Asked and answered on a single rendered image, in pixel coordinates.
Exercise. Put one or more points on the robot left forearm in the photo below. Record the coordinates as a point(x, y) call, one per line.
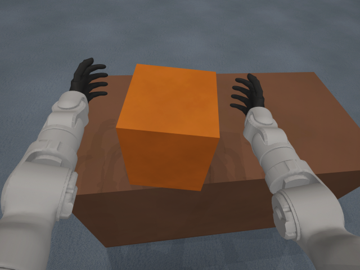
point(59, 140)

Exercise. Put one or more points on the pedestal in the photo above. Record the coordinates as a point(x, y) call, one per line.
point(235, 196)

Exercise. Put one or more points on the robot right upper arm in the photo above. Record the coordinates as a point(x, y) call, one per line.
point(310, 216)

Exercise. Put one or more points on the right robot hand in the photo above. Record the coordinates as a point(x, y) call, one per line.
point(254, 94)

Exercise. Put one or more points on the left robot hand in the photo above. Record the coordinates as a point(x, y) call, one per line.
point(82, 79)

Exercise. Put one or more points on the carton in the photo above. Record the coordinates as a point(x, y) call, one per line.
point(168, 128)

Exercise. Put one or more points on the robot right forearm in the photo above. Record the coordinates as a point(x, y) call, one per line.
point(281, 164)

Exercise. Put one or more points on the robot left upper arm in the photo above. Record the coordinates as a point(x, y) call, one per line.
point(39, 195)

